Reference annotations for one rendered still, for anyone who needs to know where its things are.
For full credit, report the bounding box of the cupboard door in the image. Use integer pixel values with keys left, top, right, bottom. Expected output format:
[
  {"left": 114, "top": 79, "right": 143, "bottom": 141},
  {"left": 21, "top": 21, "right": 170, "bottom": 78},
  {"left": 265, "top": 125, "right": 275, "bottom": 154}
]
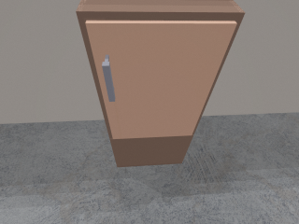
[{"left": 85, "top": 20, "right": 237, "bottom": 139}]

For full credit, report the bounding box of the handle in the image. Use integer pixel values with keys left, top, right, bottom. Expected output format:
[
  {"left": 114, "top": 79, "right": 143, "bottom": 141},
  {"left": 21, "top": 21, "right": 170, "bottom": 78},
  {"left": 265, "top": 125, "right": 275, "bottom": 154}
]
[{"left": 102, "top": 54, "right": 116, "bottom": 102}]

